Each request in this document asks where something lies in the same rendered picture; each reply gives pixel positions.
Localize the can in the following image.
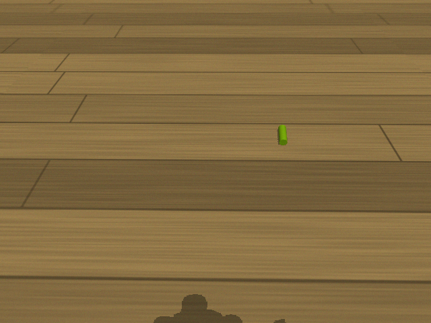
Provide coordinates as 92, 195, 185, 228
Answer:
278, 125, 288, 145

